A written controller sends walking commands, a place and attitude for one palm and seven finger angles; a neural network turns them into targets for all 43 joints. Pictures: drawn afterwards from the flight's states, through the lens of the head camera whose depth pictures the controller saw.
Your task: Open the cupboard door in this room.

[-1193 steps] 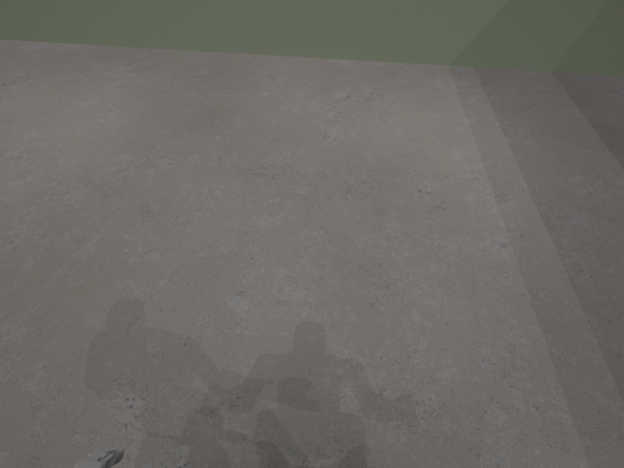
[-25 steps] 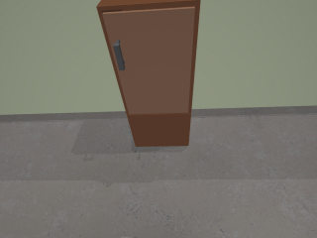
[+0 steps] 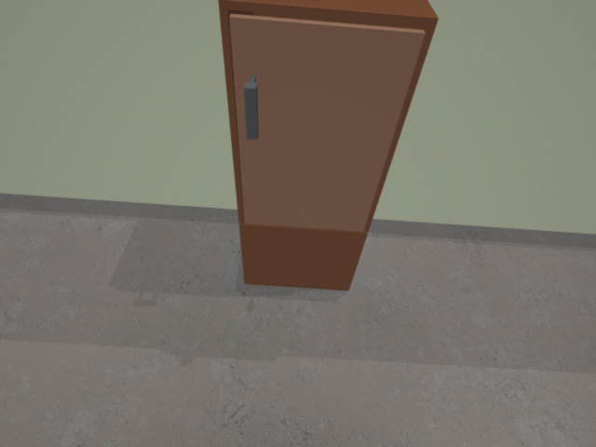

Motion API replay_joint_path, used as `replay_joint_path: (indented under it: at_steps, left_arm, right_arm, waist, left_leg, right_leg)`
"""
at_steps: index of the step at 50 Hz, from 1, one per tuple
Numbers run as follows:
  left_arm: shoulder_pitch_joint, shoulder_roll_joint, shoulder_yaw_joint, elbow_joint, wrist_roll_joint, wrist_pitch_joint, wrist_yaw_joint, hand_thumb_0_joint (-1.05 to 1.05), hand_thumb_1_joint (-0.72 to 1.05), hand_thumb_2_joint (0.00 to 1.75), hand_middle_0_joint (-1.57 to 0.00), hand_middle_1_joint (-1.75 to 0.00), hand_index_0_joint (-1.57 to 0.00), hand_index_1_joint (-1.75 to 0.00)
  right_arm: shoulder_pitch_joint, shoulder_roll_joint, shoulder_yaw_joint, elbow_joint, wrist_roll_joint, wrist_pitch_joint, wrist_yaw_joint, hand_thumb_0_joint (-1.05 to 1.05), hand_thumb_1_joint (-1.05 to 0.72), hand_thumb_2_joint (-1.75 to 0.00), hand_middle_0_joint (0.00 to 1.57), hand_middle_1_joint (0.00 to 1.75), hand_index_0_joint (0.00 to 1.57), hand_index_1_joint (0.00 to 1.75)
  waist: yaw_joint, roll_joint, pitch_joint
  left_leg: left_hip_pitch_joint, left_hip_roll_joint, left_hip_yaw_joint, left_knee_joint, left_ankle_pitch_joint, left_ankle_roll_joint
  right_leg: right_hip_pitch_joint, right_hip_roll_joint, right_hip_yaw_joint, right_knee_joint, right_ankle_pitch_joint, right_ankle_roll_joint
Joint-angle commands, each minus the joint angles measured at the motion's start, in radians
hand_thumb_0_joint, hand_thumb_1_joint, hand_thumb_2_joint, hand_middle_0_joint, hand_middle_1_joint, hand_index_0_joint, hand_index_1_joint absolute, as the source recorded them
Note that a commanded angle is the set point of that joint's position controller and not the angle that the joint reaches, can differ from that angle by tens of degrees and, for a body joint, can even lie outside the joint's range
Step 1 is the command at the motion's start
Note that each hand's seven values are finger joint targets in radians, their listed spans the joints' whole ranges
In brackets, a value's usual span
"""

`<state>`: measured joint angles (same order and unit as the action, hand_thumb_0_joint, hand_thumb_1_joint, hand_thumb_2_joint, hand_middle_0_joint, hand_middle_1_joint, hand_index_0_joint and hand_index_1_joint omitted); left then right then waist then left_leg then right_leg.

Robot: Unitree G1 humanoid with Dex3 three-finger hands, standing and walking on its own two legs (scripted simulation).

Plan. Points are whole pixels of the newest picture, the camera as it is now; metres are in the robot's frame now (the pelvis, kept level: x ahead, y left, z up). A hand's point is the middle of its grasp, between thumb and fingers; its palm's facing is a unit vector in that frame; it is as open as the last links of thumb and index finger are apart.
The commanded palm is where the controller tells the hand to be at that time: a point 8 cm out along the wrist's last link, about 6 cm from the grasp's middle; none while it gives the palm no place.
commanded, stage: take the last steps up to it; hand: left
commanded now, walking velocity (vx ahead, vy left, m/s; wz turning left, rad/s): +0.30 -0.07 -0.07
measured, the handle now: (252, 107) +0.76 +0.17 +0.04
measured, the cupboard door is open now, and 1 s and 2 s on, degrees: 0 0 0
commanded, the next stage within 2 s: come to a stop and stand still in 0.34 s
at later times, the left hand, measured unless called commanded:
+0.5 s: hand (253, 349) +0.31 +0.10 -0.18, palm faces -0.07 -0.98 -0.20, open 7.3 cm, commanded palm none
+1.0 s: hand (209, 373) +0.26 +0.17 -0.19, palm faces +0.04 -0.97 -0.22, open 7.3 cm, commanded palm none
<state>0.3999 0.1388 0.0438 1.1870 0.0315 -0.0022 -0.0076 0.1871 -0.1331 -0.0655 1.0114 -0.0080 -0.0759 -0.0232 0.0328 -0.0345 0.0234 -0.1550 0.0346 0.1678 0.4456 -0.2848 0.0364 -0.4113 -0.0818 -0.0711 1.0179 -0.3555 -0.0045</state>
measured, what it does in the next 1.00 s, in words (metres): walks ahead: right foot, then left foot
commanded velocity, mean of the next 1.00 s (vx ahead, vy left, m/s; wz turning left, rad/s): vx -0.01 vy -0.02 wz -0.01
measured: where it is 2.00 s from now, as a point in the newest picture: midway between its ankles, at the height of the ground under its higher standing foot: outside the picture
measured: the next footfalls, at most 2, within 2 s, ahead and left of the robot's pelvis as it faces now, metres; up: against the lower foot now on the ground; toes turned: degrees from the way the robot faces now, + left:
right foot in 0.38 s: +0.30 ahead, -0.15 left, +0.00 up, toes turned -10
left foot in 0.84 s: +0.29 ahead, +0.06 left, +0.00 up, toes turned -2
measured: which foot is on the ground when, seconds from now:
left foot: down 0.00-0.38, up 0.40-0.82, down 0.84-1.00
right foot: up 0.00-0.36, down 0.38-0.86, up 0.88-1.00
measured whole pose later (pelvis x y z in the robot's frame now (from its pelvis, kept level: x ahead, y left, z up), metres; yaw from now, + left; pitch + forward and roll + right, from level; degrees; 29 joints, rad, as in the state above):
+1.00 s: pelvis +0.22 -0.03 +0.00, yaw -2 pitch +0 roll -1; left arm 0.19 0.24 0.06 1.02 0.02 0.05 0.03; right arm 0.09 -0.16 -0.02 0.97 -0.02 0.02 -0.03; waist 0.04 -0.05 0.11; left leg -0.27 0.02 0.07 0.52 -0.24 0.04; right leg -0.44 0.01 0.02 1.07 -0.48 0.03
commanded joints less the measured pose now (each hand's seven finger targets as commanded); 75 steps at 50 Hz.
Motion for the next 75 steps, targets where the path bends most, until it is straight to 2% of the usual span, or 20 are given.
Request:
replay_joint_path:
  at_steps: [1,8,13,16,17,19,20,22,26,35,40,41,43,44,48,57,61,63,66,75]
  left_arm:
    - [-0.036,0.029,0.019,-0.100,0.003,-0.017,-0.006,0.00,0.90,0.90,-0.20,-0.30,-0.20,-0.30]
    - [-0.248,0.060,0.017,-0.201,-0.004,-0.006,-0.020,0.00,0.90,0.90,-0.20,-0.30,-0.20,-0.30]
    - [-0.376,0.069,0.002,-0.254,-0.015,-0.017,-0.023,0.00,0.90,0.90,-0.20,-0.30,-0.20,-0.30]
    - [-0.177,0.109,0.010,-0.197,-0.013,-0.036,-0.013,0.00,0.90,0.90,-0.20,-0.30,-0.20,-0.30]
    - [-0.041,0.155,0.022,-0.152,-0.010,-0.049,-0.007,0.00,0.90,0.90,-0.20,-0.30,-0.20,-0.30]
    - [0.137,0.319,0.056,-0.090,-0.019,-0.067,0.015,0.00,0.90,0.90,-0.20,-0.30,-0.20,-0.30]
    - [0.072,0.312,0.055,-0.109,-0.028,-0.067,0.021,0.00,0.90,0.90,-0.20,-0.30,-0.20,-0.30]
    - [-0.105,0.225,0.033,-0.154,-0.030,-0.054,0.030,0.00,0.90,0.90,-0.20,-0.30,-0.20,-0.30]
    - [-0.254,0.143,0.000,-0.184,-0.015,-0.056,0.041,0.00,0.90,0.90,-0.20,-0.30,-0.20,-0.30]
    - [-0.214,0.215,0.040,-0.227,-0.005,0.002,0.053,0.00,0.90,0.90,-0.20,-0.30,-0.20,-0.30]
    - [-0.212,0.235,0.046,-0.234,-0.009,0.014,0.050,0.00,0.90,0.90,-0.20,-0.30,-0.20,-0.30]
    - [-0.197,0.220,0.042,-0.230,-0.016,0.018,0.049,0.00,0.90,0.90,-0.20,-0.30,-0.20,-0.30]
    - [-0.122,0.141,0.019,-0.241,-0.019,0.027,0.049,0.00,0.90,0.90,-0.20,-0.30,-0.20,-0.30]
    - [-0.159,0.161,0.020,-0.238,-0.017,0.043,0.057,0.00,0.90,0.90,-0.20,-0.30,-0.20,-0.30]
    - [-0.118,0.166,0.032,-0.199,-0.015,0.035,0.036,0.00,0.90,0.90,-0.20,-0.30,-0.20,-0.30]
    - [-0.205,0.120,0.000,-0.184,-0.018,0.030,0.022,0.00,0.90,0.90,-0.20,-0.30,-0.20,-0.30]
    - [-0.094,0.108,-0.009,-0.121,-0.022,0.021,0.027,0.00,0.90,0.90,-0.20,-0.30,-0.20,-0.30]
    - [-0.069,0.157,-0.007,-0.100,-0.017,0.004,0.035,0.00,0.90,0.90,-0.20,-0.30,-0.20,-0.30]
    - [-0.163,0.219,-0.001,-0.123,-0.019,-0.010,0.036,0.00,0.90,0.90,-0.20,-0.30,-0.20,-0.30]
    - [-0.141,0.133,-0.009,-0.117,-0.024,0.000,0.039,0.00,0.90,0.90,-0.20,-0.30,-0.20,-0.30]
  right_arm:
    - [0.190,-0.097,0.005,0.035,-0.010,-0.003,-0.005,0.00,-0.90,-0.90,0.20,0.30,0.20,0.30]
    - [0.274,-0.115,0.013,0.072,-0.015,-0.011,-0.012,0.00,-0.90,-0.90,0.20,0.30,0.20,0.30]
    - [0.304,-0.146,0.002,0.098,-0.023,0.002,-0.012,0.00,-0.90,-0.90,0.20,0.30,0.20,0.30]
    - [0.271,-0.185,-0.008,0.102,-0.013,0.012,-0.010,0.00,-0.90,-0.90,0.20,0.30,0.20,0.30]
    - [0.260,-0.180,-0.008,0.100,-0.006,0.012,-0.003,0.00,-0.90,-0.90,0.20,0.30,0.20,0.30]
    - [0.315,-0.087,0.008,0.070,0.018,0.014,0.002,0.00,-0.90,-0.90,0.20,0.30,0.20,0.30]
    - [0.262,-0.091,0.009,0.067,0.020,0.023,0.003,0.00,-0.90,-0.90,0.20,0.30,0.20,0.30]
    - [0.184,-0.084,0.001,0.055,0.005,0.040,0.009,0.00,-0.90,-0.90,0.20,0.30,0.20,0.30]
    - [0.290,-0.024,0.033,0.106,0.000,0.089,0.001,0.00,-0.90,-0.90,0.20,0.30,0.20,0.30]
    - [0.043,-0.109,0.000,-0.017,0.000,0.126,0.004,0.00,-0.90,-0.90,0.20,0.30,0.20,0.30]
    - [0.039,-0.119,0.000,-0.034,-0.001,0.109,0.006,0.00,-0.90,-0.90,0.20,0.30,0.20,0.30]
    - [0.056,-0.140,-0.002,-0.028,-0.005,0.100,0.006,0.00,-0.90,-0.90,0.20,0.30,0.20,0.30]
    - [0.032,-0.264,-0.019,-0.068,-0.014,0.092,0.009,0.00,-0.90,-0.90,0.20,0.30,0.20,0.30]
    - [0.028,-0.260,-0.015,-0.069,-0.015,0.090,-0.011,0.00,-0.90,-0.90,0.20,0.30,0.20,0.30]
    - [-0.053,-0.203,0.002,-0.093,-0.014,0.075,-0.023,0.00,-0.90,-0.90,0.20,0.30,0.20,0.30]
    - [0.074,-0.198,-0.014,-0.005,-0.013,0.073,-0.014,0.00,-0.90,-0.90,0.20,0.30,0.20,0.30]
    - [0.042,-0.207,-0.020,0.017,-0.007,0.078,-0.004,0.00,-0.90,-0.90,0.20,0.30,0.20,0.30]
    - [0.055,-0.146,-0.008,0.027,0.004,0.077,0.003,0.00,-0.90,-0.90,0.20,0.30,0.20,0.30]
    - [0.027,-0.095,0.017,0.021,-0.007,0.095,0.010,0.00,-0.90,-0.90,0.20,0.30,0.20,0.30]
    - [0.171,-0.088,0.029,0.115,-0.010,0.092,0.001,0.00,-0.90,-0.90,0.20,0.30,0.20,0.30]
  waist:
    - [-0.034,0.113,0.097]
    - [-0.046,0.153,0.133]
    - [-0.073,0.173,0.129]
    - [0.015,0.152,-0.011]
    - [0.079,0.097,-0.090]
    - [0.091,-0.172,-0.292]
    - [0.092,-0.148,-0.298]
    - [0.029,0.011,-0.093]
    - [-0.085,-0.033,-0.068]
    - [-0.023,-0.119,-0.028]
    - [-0.044,-0.100,-0.088]
    - [-0.052,-0.048,-0.107]
    - [-0.039,0.325,-0.101]
    - [-0.059,0.299,-0.116]
    - [-0.013,0.141,-0.102]
    - [-0.080,0.218,-0.069]
    - [-0.034,0.209,-0.077]
    - [-0.025,0.082,-0.048]
    - [-0.036,-0.234,0.089]
    - [-0.058,-0.039,0.152]
  left_leg:
    - [0.051,0.261,-0.199,-0.291,0.183,0.067]
    - [0.150,0.259,-0.125,-0.233,0.550,0.091]
    - [0.166,0.262,-0.077,-0.172,0.721,0.078]
    - [0.181,0.236,-0.046,0.057,0.900,0.040]
    - [0.066,0.199,-0.031,0.227,0.800,0.008]
    - [-0.332,-0.016,-0.050,0.828,-0.340,-0.052]
    - [-0.340,0.022,-0.173,0.910,-0.315,-0.036]
    - [-0.384,0.083,-0.194,0.903,-0.174,-0.031]
    - [-0.168,0.076,-0.161,0.567,-0.110,-0.075]
    - [-0.246,0.010,-0.170,0.474,-0.156,-0.084]
    - [-0.076,-0.003,-0.137,0.109,0.050,-0.075]
    - [0.033,0.040,-0.149,-0.017,0.219,-0.061]
    - [0.056,0.385,-0.431,-0.092,0.821,0.111]
    - [-0.007,0.383,-0.448,-0.100,0.853,0.139]
    - [0.057,0.266,-0.299,-0.074,0.705,0.133]
    - [0.100,0.238,-0.312,-0.154,0.398,0.113]
    - [0.003,0.199,-0.287,-0.145,0.170,0.067]
    - [-0.132,0.119,-0.224,-0.068,0.063,-0.013]
    - [-0.094,0.036,-0.141,0.009,-0.027,-0.066]
    - [-0.023,0.048,-0.155,0.000,0.054,-0.062]
  right_leg:
    - [-0.238,-0.043,0.041,0.131,0.134,0.024]
    - [-0.354,-0.044,0.013,0.012,0.191,0.031]
    - [-0.180,-0.002,-0.042,-0.306,0.158,-0.012]
    - [0.131,0.078,-0.097,-0.464,0.205,-0.045]
    - [0.368,0.065,-0.077,-0.528,0.314,-0.056]
    - [0.732,-0.393,0.430,-0.551,0.899,-0.258]
    - [0.623,-0.376,0.431,-0.601,0.784,-0.278]
    - [0.377,-0.299,0.299,-0.670,0.497,-0.227]
    - [0.106,-0.201,0.058,-0.690,0.746,-0.146]
    - [0.191,-0.257,0.140,-0.618,0.811,-0.210]
    - [0.215,-0.198,0.121,-0.515,0.671,-0.142]
    - [0.167,-0.158,0.096,-0.453,0.545,-0.095]
    - [0.009,0.045,0.005,-0.151,-0.251,0.016]
    - [0.024,0.067,0.107,-0.009,-0.298,0.027]
    - [-0.077,0.070,0.141,0.148,-0.107,0.051]
    - [0.043,0.028,0.056,-0.255,-0.150,0.057]
    - [0.214,0.039,0.004,-0.542,0.016,0.038]
    - [0.344,-0.040,0.096,-0.724,0.116,0.009]
    - [0.066,-0.171,0.243,-0.853,-0.080,-0.076]
    - [-0.003,-0.075,0.173,-0.828,-0.212,-0.048]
